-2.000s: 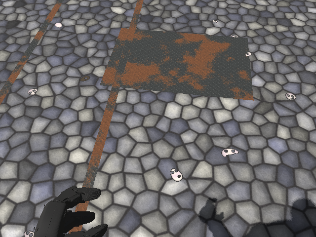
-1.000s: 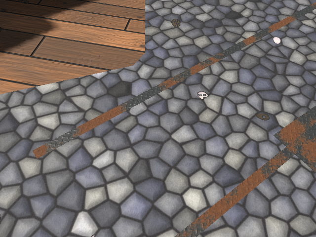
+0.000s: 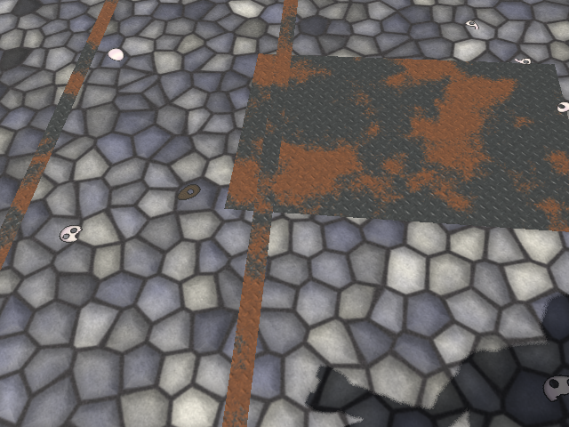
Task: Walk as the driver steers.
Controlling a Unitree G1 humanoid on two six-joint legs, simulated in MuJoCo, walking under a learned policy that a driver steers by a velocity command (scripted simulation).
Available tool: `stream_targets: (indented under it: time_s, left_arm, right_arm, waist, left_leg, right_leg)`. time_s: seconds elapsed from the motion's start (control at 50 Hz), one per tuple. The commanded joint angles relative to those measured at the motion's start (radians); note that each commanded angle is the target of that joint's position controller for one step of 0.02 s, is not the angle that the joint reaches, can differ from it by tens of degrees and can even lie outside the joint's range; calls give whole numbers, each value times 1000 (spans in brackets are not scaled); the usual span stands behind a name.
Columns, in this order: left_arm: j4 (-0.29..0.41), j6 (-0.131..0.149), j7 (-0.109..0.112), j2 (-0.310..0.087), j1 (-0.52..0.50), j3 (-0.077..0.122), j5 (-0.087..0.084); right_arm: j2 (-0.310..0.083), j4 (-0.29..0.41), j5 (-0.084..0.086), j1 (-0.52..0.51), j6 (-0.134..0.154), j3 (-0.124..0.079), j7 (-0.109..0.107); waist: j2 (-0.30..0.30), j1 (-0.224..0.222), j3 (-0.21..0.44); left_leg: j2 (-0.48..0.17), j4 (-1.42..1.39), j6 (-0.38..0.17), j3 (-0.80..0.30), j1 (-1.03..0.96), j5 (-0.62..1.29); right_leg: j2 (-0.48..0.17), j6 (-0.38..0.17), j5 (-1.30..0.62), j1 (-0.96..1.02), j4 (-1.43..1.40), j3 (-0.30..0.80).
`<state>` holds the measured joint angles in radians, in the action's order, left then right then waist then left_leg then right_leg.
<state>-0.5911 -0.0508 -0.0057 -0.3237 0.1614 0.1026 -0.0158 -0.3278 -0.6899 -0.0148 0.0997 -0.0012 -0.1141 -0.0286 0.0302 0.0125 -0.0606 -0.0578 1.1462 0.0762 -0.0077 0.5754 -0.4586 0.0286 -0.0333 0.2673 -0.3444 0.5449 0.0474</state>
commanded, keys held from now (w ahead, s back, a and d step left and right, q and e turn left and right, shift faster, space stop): e+shift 0.24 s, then w+e+shift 0.16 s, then w+q+shift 0.60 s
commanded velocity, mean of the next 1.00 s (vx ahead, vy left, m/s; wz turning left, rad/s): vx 0.53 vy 0.00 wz -0.23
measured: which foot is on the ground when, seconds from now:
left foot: up 0.00-0.26, down 0.28-0.68, up 0.70-1.00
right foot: down 0.00-0.28, up 0.30-0.68, down 0.70-1.00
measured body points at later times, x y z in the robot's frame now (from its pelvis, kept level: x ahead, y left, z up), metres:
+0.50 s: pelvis +0.08 +0.01 +0.01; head +0.10 +0.02 +0.46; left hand +0.37 +0.18 -0.08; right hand +0.02 -0.29 -0.08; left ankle +0.11 +0.12 -0.74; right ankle +0.03 -0.14 -0.63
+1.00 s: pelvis +0.30 -0.14 -0.01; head +0.33 -0.14 +0.44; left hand +0.33 +0.14 -0.14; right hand +0.45 -0.43 -0.10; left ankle +0.47 -0.07 -0.66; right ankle +0.10 -0.20 -0.74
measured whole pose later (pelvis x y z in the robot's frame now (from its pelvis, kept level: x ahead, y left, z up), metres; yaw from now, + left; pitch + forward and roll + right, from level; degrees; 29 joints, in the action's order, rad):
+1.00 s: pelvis +0.30 -0.14 -0.01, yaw -10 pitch +3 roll -2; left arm -0.85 0.10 0.01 -0.28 0.49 0.04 0.04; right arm -0.32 -0.70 -0.03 0.09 -0.01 -0.06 0.10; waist 0.05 -0.05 0.01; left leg -0.06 1.06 -0.09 0.06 0.83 -0.08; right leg 0.01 0.02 0.41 0.16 0.21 -0.23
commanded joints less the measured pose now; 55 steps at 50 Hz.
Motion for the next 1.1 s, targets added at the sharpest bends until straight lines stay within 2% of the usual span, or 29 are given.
stream_targets:
  time_s: [0.02, 0.1, 0.2, 0.24, 0.26, 0.28, 0.3, 0.32, 0.34, 0.36, 0.4, 0.46, 0.48, 0.54, 0.6, 0.64, 0.66, 0.68, 0.7, 0.72, 0.74, 0.76, 0.8, 0.84, 0.92, 1.0, 1.04, 1.06, 1.1]
  left_arm:
    - [82, 10, 34, -162, -74, 42, -7]
    - [66, 6, 47, -185, -60, 49, -12]
    - [65, -1, 39, -194, -67, 47, -13]
    - [73, -1, 37, -186, -90, 44, -19]
    - [75, -1, 38, -167, -107, 37, -27]
    - [69, 1, 36, -104, -54, 17, -23]
    - [81, 10, 31, -55, -1, -1, -25]
    - [102, 32, 25, -110, -19, 6, -28]
    - [89, 38, 24, -178, -44, 22, -20]
    - [67, 37, 23, -189, -32, 30, -10]
    - [56, 38, 13, -147, -17, 20, 0]
    - [49, 63, 10, -32, -14, -23, 4]
    - [49, 42, -43, -45, -67, -29, 109]
    - [29, 40, -88, -62, -38, -29, 78]
    - [43, 61, -79, -51, -123, -46, 51]
    - [37, 75, -56, -54, -94, -47, 40]
    - [10, 89, -37, -54, -10, -44, 40]
    - [-40, 107, -16, -87, 138, -30, 47]
    - [-67, 124, 3, -170, 332, -9, 69]
    - [-74, 120, 17, -299, 379, 19, 87]
    - [-66, 122, 21, -234, 304, 7, 82]
    - [-59, 127, 19, -150, 226, -19, 74]
    - [-65, 128, 18, -66, 157, -45, 63]
    - [-95, 138, 18, -46, 188, -50, 51]
    - [-158, 161, 10, -14, 244, -53, 51]
    - [-210, 169, 21, -33, 262, -50, 52]
    - [-223, 169, 30, -85, 266, -44, 51]
    - [-227, 160, 37, -122, 278, -35, 53]
    - [-206, 124, 48, -198, 214, -13, 67]
  right_arm:
    - [-85, 84, -8, -30, 25, -18, -6]
    - [-29, 83, 1, -52, 30, 7, 8]
    - [-60, 100, 14, -61, 34, 0, 24]
    - [-81, 95, 21, -18, 41, -11, 27]
    - [-87, 78, 25, 36, 45, -18, 27]
    - [-132, 72, 24, 85, 42, -33, 21]
    - [-191, 66, 9, 154, 35, -43, 20]
    - [-192, 73, -11, 138, 50, -43, 27]
    - [-145, 101, -2, 75, 60, -31, 19]
    - [-120, 113, 14, 42, 58, -25, 5]
    - [-105, 109, 27, 67, 58, -15, -12]
    - [-82, 55, 9, 212, 84, 1, 10]
    - [-101, 10, -43, 272, 74, 5, 35]
    - [-137, -2, -5, 228, 66, -3, 56]
    - [-166, -18, -9, 250, 58, -11, 64]
    - [-175, -36, -7, 273, 49, -16, 66]
    - [-159, -41, -3, 259, 43, -13, 64]
    - [-110, -42, -3, 249, 47, 1, 62]
    - [-24, -13, 0, 204, 61, 27, 62]
    - [40, 61, 36, 169, 78, 44, 57]
    - [-26, 47, 20, 136, 66, 34, 52]
    - [-44, 30, 11, 125, 59, 27, 64]
    - [-49, -12, -9, 173, 39, 23, 90]
    - [-30, -13, -19, 148, 17, 30, 108]
    - [-3, 36, -14, 6, 6, 47, 125]
    - [3, 92, -16, -145, 7, 75, 145]
    - [12, 105, -7, -151, 5, 86, 141]
    - [-7, 90, -4, -99, 5, 82, 133]
    - [-85, 6, 4, 218, 7, 50, 110]
  waist:
    - [-141, 15, 195]
    - [-148, -3, 204]
    - [-217, -16, 176]
    - [-241, 6, 173]
    - [-219, 37, 197]
    - [-87, 34, 238]
    - [174, 15, 232]
    - [265, 5, 157]
    - [202, 2, 97]
    - [150, -3, 78]
    - [105, 8, 77]
    - [51, 39, 56]
    - [-29, 52, 15]
    - [134, 4, 14]
    - [178, 41, 5]
    - [157, 22, -16]
    - [106, -32, -9]
    - [18, -100, 62]
    - [-173, -208, 189]
    - [-382, -200, 228]
    - [-209, -167, 161]
    - [-144, -121, 92]
    - [-163, -57, 49]
    - [-178, -51, 3]
    - [-134, -39, -77]
    - [-82, -37, -128]
    - [-103, -7, -84]
    - [-127, 28, -30]
    - [-174, 196, 147]
  left_leg:
    - [40, -34, 0, -69, 136, 127]
    - [107, -287, 7, -89, 18, 193]
    - [146, -466, -15, -122, -104, 165]
    - [139, -602, -32, -127, -203, 198]
    - [118, -716, -49, -115, -338, 277]
    - [-31, -776, -104, -231, -539, 192]
    - [-230, -896, -224, -544, -668, -161]
    - [-342, -976, -299, -768, -597, -398]
    - [-314, -978, -284, -672, -528, -380]
    - [-259, -977, -242, -544, -507, -303]
    - [-211, -980, -197, -387, -492, -221]
    - [-170, -996, -226, -326, -423, -199]
    - [-169, -1012, -215, -306, -348, -217]
    - [-130, -1028, -219, -232, -337, -115]
    - [-106, -1016, -229, -215, -240, -60]
    - [-136, -972, -255, -263, -224, -52]
    - [-119, -896, -249, -258, -173, -31]
    - [-57, -721, -231, -216, -52, 36]
    - [61, -343, -202, -100, 86, 8]
    - [146, -69, -188, -42, 333, -61]
    - [76, 69, -196, -113, 372, 32]
    - [39, 78, -188, -116, 364, 118]
    - [-17, 53, -152, -74, 288, 194]
    - [-31, 91, -135, -51, 301, 251]
    - [-35, 56, -140, -33, 386, 359]
    - [-8, -210, -200, 135, 242, 406]
    - [63, -321, -252, 217, 51, 394]
    - [108, -333, -272, 241, -23, 357]
    - [171, -331, -317, 207, -346, 216]
  right_leg:
    - [-207, -188, -592, 246, -137, 276]
    - [-161, -164, -443, 185, -112, 323]
    - [-142, -147, -314, 126, -91, 478]
    - [-118, -124, -283, 111, -68, 524]
    - [-80, -104, -107, 40, -44, 509]
    - [-9, -63, 263, -116, 83, 432]
    - [131, -25, 419, -362, 327, 217]
    - [31, -8, 301, -493, 513, 177]
    - [-30, 3, 210, -506, 581, 128]
    - [-55, 24, 140, -498, 618, 93]
    - [-90, 46, 51, -501, 703, 45]
    - [-78, 42, -21, -464, 678, 39]
    - [-11, 37, -51, -422, 618, 91]
    - [-42, 58, -87, -315, 367, -10]
    - [-29, 71, 38, -73, 112, -88]
    - [-13, 48, 51, 43, -15, -94]
    - [-13, 31, -19, 181, -110, -90]
    - [-25, 23, -14, 435, -101, -67]
    - [-256, 13, 293, 646, -184, 196]
    - [-472, -44, 579, 689, -346, 602]
    - [-476, -69, 602, 576, -347, 624]
    - [-411, -50, 474, 497, -325, 464]
    - [-325, -23, 275, 391, -360, 234]
    - [-293, -21, 132, 354, -391, 105]
    - [-282, -25, -143, 357, -426, -90]
    - [-236, 4, -458, 330, -463, -277]
    - [-248, 13, -996, 349, -376, -329]
    - [-261, 18, -1251, 407, -275, -332]
    - [-307, -4, -1469, 393, 129, -311]
Velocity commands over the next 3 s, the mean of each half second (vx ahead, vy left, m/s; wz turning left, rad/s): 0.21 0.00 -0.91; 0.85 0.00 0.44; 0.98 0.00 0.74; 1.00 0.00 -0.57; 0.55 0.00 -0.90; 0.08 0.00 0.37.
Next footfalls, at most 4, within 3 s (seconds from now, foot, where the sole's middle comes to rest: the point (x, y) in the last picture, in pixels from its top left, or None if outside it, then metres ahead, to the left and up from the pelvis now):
0.28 left None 0.15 0.10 -0.77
0.70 right None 0.14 -0.21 -0.77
1.14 left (364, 341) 0.60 -0.13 -0.77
1.58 right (370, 185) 1.07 -0.19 -0.77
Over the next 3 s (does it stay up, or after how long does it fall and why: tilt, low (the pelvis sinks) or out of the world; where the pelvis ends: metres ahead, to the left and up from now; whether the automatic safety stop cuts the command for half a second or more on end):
stays up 1.77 -0.10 0.00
